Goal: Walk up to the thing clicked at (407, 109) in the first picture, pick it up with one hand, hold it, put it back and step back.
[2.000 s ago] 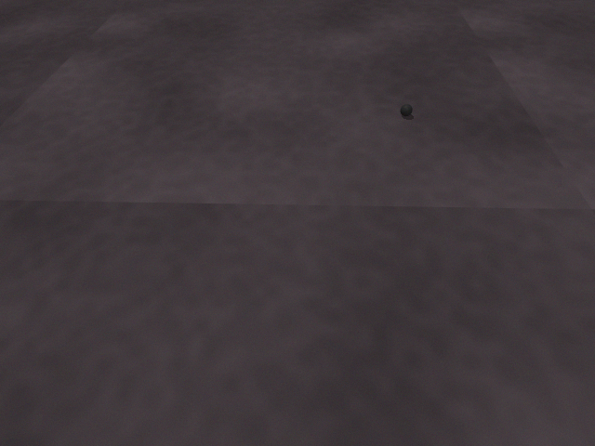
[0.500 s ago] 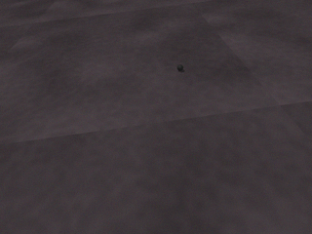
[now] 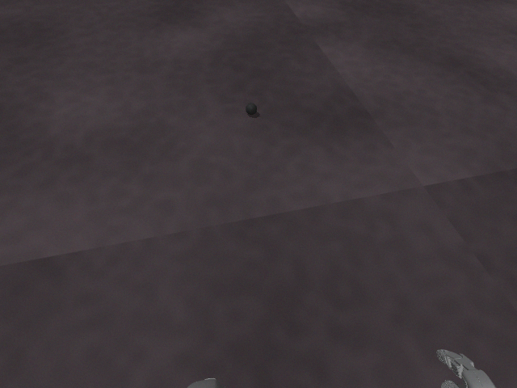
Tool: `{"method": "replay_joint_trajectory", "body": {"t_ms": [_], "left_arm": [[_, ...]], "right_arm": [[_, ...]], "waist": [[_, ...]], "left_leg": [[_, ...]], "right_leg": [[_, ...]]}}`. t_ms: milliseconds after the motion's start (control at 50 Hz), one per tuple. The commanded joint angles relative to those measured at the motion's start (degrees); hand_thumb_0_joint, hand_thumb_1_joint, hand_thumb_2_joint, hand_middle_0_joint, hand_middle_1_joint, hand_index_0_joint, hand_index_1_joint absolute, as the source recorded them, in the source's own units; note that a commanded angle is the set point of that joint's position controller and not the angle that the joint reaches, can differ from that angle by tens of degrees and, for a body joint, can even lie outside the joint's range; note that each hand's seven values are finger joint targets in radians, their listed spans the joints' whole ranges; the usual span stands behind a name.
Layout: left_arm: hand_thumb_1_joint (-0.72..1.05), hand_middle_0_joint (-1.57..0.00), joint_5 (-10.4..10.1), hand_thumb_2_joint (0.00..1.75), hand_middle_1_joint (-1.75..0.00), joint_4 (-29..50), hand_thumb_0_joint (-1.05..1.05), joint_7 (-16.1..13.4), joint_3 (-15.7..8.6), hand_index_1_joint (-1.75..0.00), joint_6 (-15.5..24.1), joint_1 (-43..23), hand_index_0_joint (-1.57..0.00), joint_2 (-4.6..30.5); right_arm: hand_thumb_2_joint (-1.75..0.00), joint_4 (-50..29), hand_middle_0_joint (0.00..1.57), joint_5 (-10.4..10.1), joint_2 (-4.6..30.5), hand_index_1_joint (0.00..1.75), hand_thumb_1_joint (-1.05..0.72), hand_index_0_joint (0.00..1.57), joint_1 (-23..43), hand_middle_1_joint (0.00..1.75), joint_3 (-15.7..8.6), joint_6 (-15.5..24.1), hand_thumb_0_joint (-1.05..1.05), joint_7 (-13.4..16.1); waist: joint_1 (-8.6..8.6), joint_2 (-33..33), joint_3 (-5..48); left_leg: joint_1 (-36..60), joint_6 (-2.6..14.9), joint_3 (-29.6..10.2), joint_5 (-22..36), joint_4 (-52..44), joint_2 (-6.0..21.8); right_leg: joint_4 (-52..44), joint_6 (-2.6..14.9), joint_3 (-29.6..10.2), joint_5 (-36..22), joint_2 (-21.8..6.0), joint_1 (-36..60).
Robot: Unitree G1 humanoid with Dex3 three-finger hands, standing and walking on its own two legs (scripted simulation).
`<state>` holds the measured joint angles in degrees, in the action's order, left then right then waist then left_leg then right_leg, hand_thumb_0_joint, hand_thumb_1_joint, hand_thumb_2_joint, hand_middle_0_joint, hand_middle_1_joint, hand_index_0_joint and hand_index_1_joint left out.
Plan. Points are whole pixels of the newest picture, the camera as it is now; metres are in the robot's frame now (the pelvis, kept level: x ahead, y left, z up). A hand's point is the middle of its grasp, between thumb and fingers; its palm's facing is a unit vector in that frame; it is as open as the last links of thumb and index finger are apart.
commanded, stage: walk up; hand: left
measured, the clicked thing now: (251, 108) +1.73 +0.12 -0.72
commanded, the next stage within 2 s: none
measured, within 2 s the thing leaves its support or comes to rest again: neither
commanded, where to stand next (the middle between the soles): +1.36 -0.08 m, yaw -4 degrees
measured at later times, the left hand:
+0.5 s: hand (191, 225) +0.44 +0.18 -0.10, palm faces -0.09 -0.92 -0.37, open 7.4 cm
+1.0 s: hand (184, 175) +0.62 +0.24 -0.14, palm faces -0.10 -0.93 -0.34, open 7.4 cm
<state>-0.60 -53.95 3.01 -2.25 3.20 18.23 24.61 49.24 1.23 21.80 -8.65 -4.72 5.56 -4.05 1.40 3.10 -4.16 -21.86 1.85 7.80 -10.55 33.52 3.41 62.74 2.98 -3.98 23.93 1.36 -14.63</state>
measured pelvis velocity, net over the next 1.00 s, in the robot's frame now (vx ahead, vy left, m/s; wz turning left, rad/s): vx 0.56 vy -0.04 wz -0.08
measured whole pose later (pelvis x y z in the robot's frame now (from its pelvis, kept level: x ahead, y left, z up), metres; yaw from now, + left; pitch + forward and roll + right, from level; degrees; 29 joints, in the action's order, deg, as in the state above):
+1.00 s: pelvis +0.56 -0.04 +0.01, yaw -5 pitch -2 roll +0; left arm -0.6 -53.6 3.2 -2.3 3.9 17.5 25.9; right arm 48.9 -0.2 21.8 -12.5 -2.8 5.2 -3.6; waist 0.8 3.0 -4.3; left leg -14.4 1.9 7.1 -12.2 28.6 2.3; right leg 60.8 1.5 -0.9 19.2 -3.5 -26.1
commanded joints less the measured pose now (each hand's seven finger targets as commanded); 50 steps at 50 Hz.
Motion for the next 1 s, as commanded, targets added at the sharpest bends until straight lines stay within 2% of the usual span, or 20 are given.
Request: {"method": "replay_joint_trajectory", "body": {"t_ms": [0, 100, 180, 240, 300, 320, 340, 360, 400, 460, 600, 680, 740, 760, 780, 800, 820, 860, 900, 980], "left_arm": [[0.9, -0.2, -0.35, 0.9, -0.3, 4.52, 0.0, -0.03, -3.1, -0.3, 2.39, 0.38, -0.2, 12.4], [0.9, -0.2, 0.72, 0.9, -0.3, 6.84, 0.0, 2.61, -3.09, -0.3, 1.02, -5.81, -0.2, 10.01], [0.9, -0.2, 0.94, 0.9, -0.3, 7.78, 0.0, 3.71, -3.28, -0.3, 1.11, -11.88, -0.2, 9.24], [0.9, -0.2, 0.83, 0.9, -0.3, 7.19, 0.0, 3.52, -3.85, -0.3, 1.02, -13.43, -0.2, 9.52], [0.9, -0.2, 1.19, 0.9, -0.3, 4.4, 0.0, 2.35, -5.43, -0.3, 1.41, -4.49, -0.2, 12.3], [0.9, -0.2, 1.59, 0.9, -0.3, 3.09, 0.0, 1.29, -7.08, -0.3, 1.7, 3.98, -0.2, 15.8], [0.9, -0.2, 1.36, 0.9, -0.3, 3.7, 0.0, 0.43, -8.29, -0.3, 2.09, 7.07, -0.2, 21.61], [0.9, -0.2, -0.24, 0.9, -0.3, 4.52, 0.0, 0.19, -8.09, -0.3, 1.97, 4.35, -0.2, 22.36], [0.9, -0.2, -1.08, 0.9, -0.3, 6.08, 0.0, -0.56, -6.73, -0.3, 2.04, -1.87, -0.2, 18.64], [0.9, -0.2, -0.35, 0.9, -0.3, 6.78, 0.0, -0.74, -5.3, -0.3, 2.8, -5.17, -0.2, 14.29], [0.9, -0.2, 0.71, 0.9, -0.3, 8.06, 0.0, -0.47, -5.69, -0.3, 4.16, -3.36, -0.2, 15.19], [0.9, -0.2, 0.82, 0.9, -0.3, 7.18, 0.0, -0.44, -5.45, -0.3, 3.95, -1.83, -0.2, 15.11], [0.9, -0.2, 0.8, 0.9, -0.3, 6.82, 0.0, -0.67, -5.26, -0.3, 3.45, -2.18, -0.2, 15.93], [0.9, -0.2, 1.05, 0.9, -0.3, 7.15, 0.0, -0.84, -4.64, -0.3, 3.47, -2.29, -0.2, 15.07], [0.9, -0.2, 0.88, 0.9, -0.3, 7.24, 0.0, -0.99, -3.54, -0.3, 3.29, 0.2, -0.2, 12.45], [0.9, -0.2, -0.14, 0.9, -0.3, 8.08, 0.0, -1.12, -2.12, -0.3, 3.13, 2.56, -0.2, 7.72], [0.9, -0.2, -0.7, 0.9, -0.3, 7.32, 0.0, -1.97, -3.19, -0.3, 2.89, 2.97, -0.2, 11.35], [0.9, -0.2, 0.02, 0.9, -0.3, 6.05, 0.0, -2.03, -2.57, -0.3, 2.92, -0.36, -0.2, 13.95], [0.9, -0.2, -0.56, 0.9, -0.3, 3.66, 0.0, -1.27, -2.81, -0.3, 2.47, 2.27, -0.2, 13.17], [0.9, -0.2, 0.61, 0.9, -0.3, 3.7, 0.0, 0.52, -2.86, -0.3, 1.34, 1.42, -0.2, 11.4]], "right_arm": [[-0.9, -3.24, 0.2, -1.39, 16.13, 0.3, -0.9, 0.2, -6.64, 0.3, -3.86, 1.4, 0.0, 1.96], [-0.9, -4.63, 0.2, -0.75, 17.52, 0.3, -0.9, 0.2, -5.07, 0.3, -3.5, 2.44, 0.0, 1.38], [-0.9, -3.56, 0.2, -0.9, 17.96, 0.3, -0.9, 0.2, -6.53, 0.3, -3.35, 2.04, 0.0, 1.2], [-0.9, -3.0, 0.2, -0.77, 18.37, 0.3, -0.9, 0.2, -7.56, 0.3, -3.34, 1.29, 0.0, 1.38], [-0.9, -2.85, 0.2, -0.43, 16.84, 0.3, -0.9, 0.2, -8.15, 0.3, -2.4, 0.75, 0.0, 1.85], [-0.9, -2.52, 0.2, -0.54, 13.86, 0.3, -0.9, 0.2, -11.59, 0.3, -1.19, 0.56, 0.0, 1.72], [-0.9, -3.8, 0.2, -1.26, 9.7, 0.3, -0.9, 0.2, -15.0, 0.3, 0.05, 0.59, 0.0, 1.7], [-0.9, -3.06, 0.2, -1.32, 16.0, 0.3, -0.9, 0.2, -11.86, 0.3, -1.35, 0.29, 0.0, 2.34], [-0.9, -1.36, 0.2, -1.96, 15.64, 0.3, -0.9, 0.2, -9.53, 0.3, -1.35, -0.15, 0.0, 2.42], [-0.9, 0.25, 0.2, -1.09, 14.53, 0.3, -0.9, 0.2, -12.17, 0.3, -1.35, -0.96, 0.0, 1.3], [-0.9, -2.6, 0.2, 0.44, 13.03, 0.3, -0.9, 0.2, -2.95, 0.3, -1.99, -1.24, 0.0, -0.97], [-0.9, -3.17, 0.2, 0.12, 11.67, 0.3, -0.9, 0.2, 1.04, 0.3, -2.15, -0.34, 0.0, -1.41], [-0.9, -2.21, 0.2, 0.01, 12.26, 0.3, -0.9, 0.2, -1.19, 0.3, -2.79, -0.22, 0.0, -1.25], [-0.9, -0.78, 0.2, 0.14, 13.57, 0.3, -0.9, 0.2, -5.93, 0.3, -3.33, -0.07, 0.0, -0.8], [-0.9, 1.06, 0.2, 0.77, 16.5, 0.3, -0.9, 0.2, -13.17, 0.3, -4.29, 0.36, 0.0, -0.1], [-0.9, 1.19, 0.2, 1.85, 21.85, 0.3, -0.9, 0.2, -19.38, 0.3, -6.04, 0.64, 0.0, 0.71], [-0.9, -0.31, 0.2, -0.06, 23.54, 0.3, -0.9, 0.2, -18.93, 0.3, -6.3, 0.62, 0.0, 0.94], [-0.9, -1.78, 0.2, -1.87, 19.95, 0.3, -0.9, 0.2, -12.52, 0.3, -5.08, 0.11, 0.0, 1.55], [-0.9, -2.75, 0.2, -1.86, 16.71, 0.3, -0.9, 0.2, -7.78, 0.3, -3.32, 0.21, 0.0, 1.92], [-0.9, -3.7, 0.2, -1.19, 16.55, 0.3, -0.9, 0.2, -6.23, 0.3, -2.75, 0.93, 0.0, 1.6]], "waist": [[-2.79, -8.34, 3.47], [-2.36, -9.65, -0.45], [-3.16, -8.84, 0.4], [-2.88, -7.9, 1.76], [3.06, -1.4, 6.78], [6.83, 7.14, 12.22], [6.0, 17.89, 14.79], [6.13, 10.65, 13.28], [3.01, 3.16, 7.14], [-0.64, 4.47, 3.42], [0.89, 2.23, 0.51], [1.37, 1.44, 0.87], [-0.68, 0.64, 0.99], [-3.39, -2.47, 3.17], [-6.45, -9.18, 7.97], [-8.69, -22.69, 14.07], [-8.29, -18.57, 15.09], [-5.55, -6.91, 9.05], [-2.63, -8.91, 3.77], [-1.67, -11.0, 1.31]], "left_leg": [[16.1, 9.23, -16.91, -4.61, -20.79, 15.36], [11.88, 11.65, -9.56, -7.04, -25.38, 15.19], [12.94, 8.2, -4.46, -2.97, -23.08, 11.64], [12.71, 7.19, -3.79, 0.84, -19.14, 12.42], [8.9, 4.23, 0.56, 12.79, 1.63, 8.78], [1.96, 2.46, 1.87, 8.18, 18.73, 4.09], [-11.85, -0.29, 0.46, -16.7, 32.97, -2.72], [-16.51, -0.35, -6.16, -18.52, 38.05, -1.16], [-12.92, 0.15, -11.17, -9.81, 38.18, 2.39], [-8.59, 0.21, -10.13, -5.91, 29.23, 4.03], [-10.59, -2.73, -7.73, 0.21, 9.78, 5.42], [-3.17, -1.27, -5.35, 7.02, 0.55, 3.11], [5.22, 0.18, -2.58, 3.94, -1.95, 0.56], [13.26, 1.21, -2.67, 1.5, -2.48, -0.65], [24.83, 4.16, -5.67, -3.52, -5.04, 0.28], [35.81, 8.95, -27.84, -11.78, -9.77, 15.18], [38.2, 14.55, -46.89, -14.18, -18.0, 22.63], [27.59, 12.18, -31.45, -5.9, -16.99, 19.1], [17.03, 9.5, -19.53, -2.28, -18.68, 14.47], [11.82, 11.03, -12.37, -3.48, -21.4, 12.08]], "right_leg": [[1.95, -1.18, -3.16, -6.56, -7.07, -19.77], [-13.62, -3.75, 2.2, -9.71, -9.53, -19.6], [-27.14, -2.34, 5.8, -21.0, -7.87, -13.5], [-28.25, -1.22, 7.5, -21.51, -6.23, -7.08], [-31.86, 0.79, 8.76, -15.82, -3.02, 10.78], [-35.27, 2.13, 1.15, -4.67, -5.97, 21.87], [-43.34, 8.1, -27.06, 2.01, -22.41, 30.52], [-47.43, 12.32, -36.21, 1.67, -25.83, 28.44], [-46.6, 10.29, -21.56, -10.07, -21.07, 16.21], [-48.39, 8.32, -9.61, -11.76, -15.37, 5.5], [-52.1, 10.19, -4.66, -1.61, -15.66, 2.59], [-48.31, 7.85, -0.29, -11.52, -14.29, 3.43], [-43.16, 7.01, 1.2, -16.84, -14.54, 1.76], [-34.98, 5.75, 2.38, -23.55, -13.21, -0.26], [-19.56, 3.73, 5.92, -27.06, -9.1, -5.06], [-0.46, 0.05, 9.11, -12.3, -2.93, -17.9], [6.06, 0.02, 4.12, 6.08, 2.36, -26.04], [8.32, 0.18, -3.18, -0.78, -3.92, -24.25], [1.99, -0.73, -0.71, -4.46, -7.08, -20.03], [-9.18, -3.23, 2.81, -7.95, -8.91, -16.89]]}}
